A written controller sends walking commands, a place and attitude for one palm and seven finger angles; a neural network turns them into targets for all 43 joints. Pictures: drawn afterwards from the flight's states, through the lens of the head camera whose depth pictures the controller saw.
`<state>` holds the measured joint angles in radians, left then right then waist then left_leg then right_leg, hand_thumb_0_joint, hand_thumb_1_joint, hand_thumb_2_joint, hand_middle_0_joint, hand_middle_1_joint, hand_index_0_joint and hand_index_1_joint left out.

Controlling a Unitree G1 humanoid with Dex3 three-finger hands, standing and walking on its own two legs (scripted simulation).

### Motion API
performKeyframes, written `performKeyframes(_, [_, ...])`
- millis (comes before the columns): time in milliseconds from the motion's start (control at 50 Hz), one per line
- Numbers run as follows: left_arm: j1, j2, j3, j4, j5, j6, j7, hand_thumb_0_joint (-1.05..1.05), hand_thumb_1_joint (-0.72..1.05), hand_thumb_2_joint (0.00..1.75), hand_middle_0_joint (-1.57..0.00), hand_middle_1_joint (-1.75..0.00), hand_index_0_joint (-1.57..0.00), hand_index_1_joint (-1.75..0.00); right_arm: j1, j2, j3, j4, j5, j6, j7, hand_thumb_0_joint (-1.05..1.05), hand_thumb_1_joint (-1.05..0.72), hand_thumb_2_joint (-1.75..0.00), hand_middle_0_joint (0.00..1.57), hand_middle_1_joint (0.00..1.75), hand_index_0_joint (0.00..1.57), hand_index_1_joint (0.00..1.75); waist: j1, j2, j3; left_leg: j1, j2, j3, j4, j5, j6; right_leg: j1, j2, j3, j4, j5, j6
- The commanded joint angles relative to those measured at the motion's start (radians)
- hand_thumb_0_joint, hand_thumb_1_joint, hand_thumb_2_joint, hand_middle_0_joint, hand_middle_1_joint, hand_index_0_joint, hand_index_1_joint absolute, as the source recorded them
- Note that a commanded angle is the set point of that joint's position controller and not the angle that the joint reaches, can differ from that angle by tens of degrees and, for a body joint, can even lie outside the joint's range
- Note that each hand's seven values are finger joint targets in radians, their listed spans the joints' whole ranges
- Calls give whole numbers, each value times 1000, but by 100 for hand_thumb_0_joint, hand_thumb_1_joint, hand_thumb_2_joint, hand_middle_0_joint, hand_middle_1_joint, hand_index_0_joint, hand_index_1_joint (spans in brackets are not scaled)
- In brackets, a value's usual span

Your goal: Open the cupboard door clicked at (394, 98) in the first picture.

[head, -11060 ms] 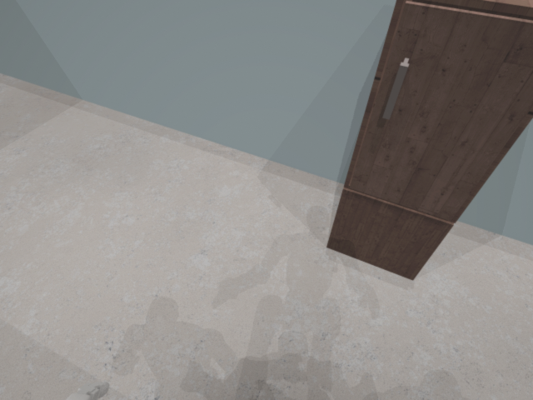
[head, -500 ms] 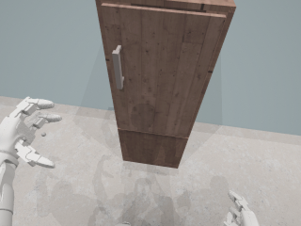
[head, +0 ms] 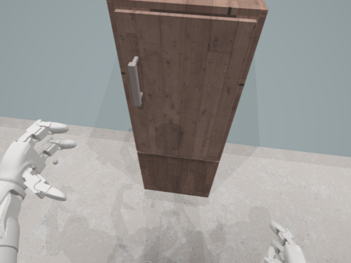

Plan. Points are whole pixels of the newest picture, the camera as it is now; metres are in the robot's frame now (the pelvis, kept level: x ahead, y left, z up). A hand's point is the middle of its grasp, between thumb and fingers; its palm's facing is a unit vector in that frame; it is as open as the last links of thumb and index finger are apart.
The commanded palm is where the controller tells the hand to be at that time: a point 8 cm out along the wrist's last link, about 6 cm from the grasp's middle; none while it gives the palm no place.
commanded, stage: move the hooked fingers beside the handle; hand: left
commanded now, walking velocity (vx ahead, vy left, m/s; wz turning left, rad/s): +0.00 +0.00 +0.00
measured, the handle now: (136, 82) +0.59 +0.16 +0.09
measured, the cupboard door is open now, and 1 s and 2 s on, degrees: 0 0 0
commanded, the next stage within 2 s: none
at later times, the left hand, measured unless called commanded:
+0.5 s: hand (76, 132) +0.37 +0.26 +0.10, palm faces -0.06 -1.00 -0.01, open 13.9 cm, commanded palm +0.34 +0.31 +0.10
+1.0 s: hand (91, 114) +0.43 +0.24 +0.10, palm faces -0.07 -1.00 +0.01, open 14.0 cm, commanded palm +0.41 +0.29 +0.09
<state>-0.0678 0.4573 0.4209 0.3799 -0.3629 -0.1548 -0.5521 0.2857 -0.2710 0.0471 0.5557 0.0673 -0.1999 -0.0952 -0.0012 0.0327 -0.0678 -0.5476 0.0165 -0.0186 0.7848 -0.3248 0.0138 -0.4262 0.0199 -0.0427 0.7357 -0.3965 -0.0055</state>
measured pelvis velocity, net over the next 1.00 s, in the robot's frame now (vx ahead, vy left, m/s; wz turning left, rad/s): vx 0.01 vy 0.00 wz -0.02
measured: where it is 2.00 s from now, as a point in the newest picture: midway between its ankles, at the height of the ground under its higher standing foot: outside the picture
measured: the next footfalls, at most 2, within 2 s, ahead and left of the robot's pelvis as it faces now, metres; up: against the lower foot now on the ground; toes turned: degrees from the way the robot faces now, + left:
none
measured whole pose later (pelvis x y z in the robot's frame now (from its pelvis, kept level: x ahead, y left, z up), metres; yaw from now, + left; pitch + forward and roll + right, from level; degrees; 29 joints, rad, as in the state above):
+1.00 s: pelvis +0.01 +0.00 -0.01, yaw -1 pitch +11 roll -2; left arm -0.59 0.52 0.41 0.88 -0.24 -0.24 -0.49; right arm 0.33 -0.27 0.04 0.59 0.06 -0.06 -0.07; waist -0.08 0.01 -0.09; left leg -0.68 0.03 0.00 0.85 -0.36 0.02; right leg -0.57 0.03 -0.03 0.80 -0.42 0.00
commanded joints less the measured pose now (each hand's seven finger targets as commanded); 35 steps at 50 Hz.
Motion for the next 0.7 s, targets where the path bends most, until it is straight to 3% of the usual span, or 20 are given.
performKeyframes(0, [-232, 267, 104, -185, -35, -66, 0, 0, -50, 30, -30, -120, -30, -120, -61, -151, -61, -149, -3, -56, -15, 0, -90, -90, 20, 30, 20, 30, 1, 42, -186, 220, -17, -24, -123, 112, 20, -64, 21, 2, -119, 153, -17])
performKeyframes(40, [-240, 271, 108, -183, -40, -72, -2, 0, -50, 30, -30, -120, -30, -120, -62, -150, -59, -147, -4, -55, -14, 0, -90, -90, 20, 30, 20, 30, 2, 45, -195, 219, -20, -16, -113, 132, 21, -50, 21, 11, -118, 177, -19])
performKeyframes(140, [-359, 259, 68, -150, -23, -78, 3, 0, -50, 30, -30, -120, -30, -120, -51, -152, -58, -128, -4, -50, -21, 0, -90, -90, 20, 30, 20, 30, -22, 55, -182, 211, -20, -16, -103, 103, 21, -82, 19, 16, -118, 149, -15])
performKeyframes(260, [-560, 311, 60, -11, 11, -82, 8, 0, -50, 30, -30, -120, -30, -120, -30, -160, -56, -91, -3, -31, -33, 0, -90, -90, 20, 30, 20, 30, -49, 42, -186, 175, -19, -11, -82, 65, 24, -104, 9, 44, -125, 106, -10])
performKeyframes(320, [-584, 342, 79, 32, 17, -93, 3, 0, -50, 30, -30, -120, -30, -120, -18, -162, -57, -89, -6, -22, -28, 0, -90, -90, 20, 30, 20, 30, -29, 59, -254, 174, -22, -7, -62, 124, 24, -59, 9, 52, -103, 171, -16])
performKeyframes(360, [-607, 373, 99, 78, 25, -98, -1, 0, -50, 30, -30, -120, -30, -120, -10, -162, -57, -84, -5, -11, -23, 0, -90, -90, 20, 30, 20, 30, -30, 66, -274, 166, -21, -2, -57, 140, 24, -48, 6, 54, -95, 201, -13])
performKeyframes(420, [-565, 409, 143, 123, 21, -105, -10, 0, -50, 30, -30, -120, -30, -120, 9, -167, -63, -93, -8, 3, -12, 0, -90, -90, 20, 30, 20, 30, -5, 48, -320, 150, -22, 3, -43, 206, 25, -1, 10, 55, -69, 289, -16])
performKeyframes(500, [-567, 394, 129, 158, 25, -101, -24, 0, -50, 30, -30, -120, -30, -120, 29, -171, -72, -102, -4, 23, 1, 0, -90, -90, 20, 30, 20, 30, -14, 51, -313, 143, -22, 15, -38, 243, 27, -16, 11, 49, -58, 365, -8])
performKeyframes(520, [-560, 410, 149, 160, 18, -103, -25, 0, -50, 30, -30, -120, -30, -120, 34, -173, -74, -109, -6, 29, 3, 0, -90, -90, 20, 30, 20, 30, -3, 35, -322, 138, -22, 12, -35, 260, 27, 2, 15, 47, -49, 379, -13])
performKeyframes(580, [-596, 363, 102, 165, 24, -107, -26, 0, -50, 30, -30, -120, -30, -120, 49, -173, -81, -107, -3, 41, 8, 0, -90, -90, 20, 30, 20, 30, -26, 46, -304, 160, -21, 15, -36, 253, 30, -55, 20, 38, -53, 366, -10])
performKeyframes(620, [-627, 362, 95, 164, 22, -119, -21, 0, -50, 30, -30, -120, -30, -120, 61, -178, -83, -104, -4, 51, 7, 0, -90, -90, 20, 30, 20, 30, -36, 14, -298, 158, -18, 9, -33, 258, 31, -62, 26, 32, -50, 357, -14])
performKeyframes(680, [-711, 356, 79, 159, 36, -138, -10, 0, -50, 30, -30, -120, -30, -120, 76, -178, -88, -85, -5, 61, 7, 0, -90, -90, 20, 30, 20, 30, -54, 68, -315, 201, -15, 3, -34, 256, 29, -109, 26, 27, -49, 332, -15])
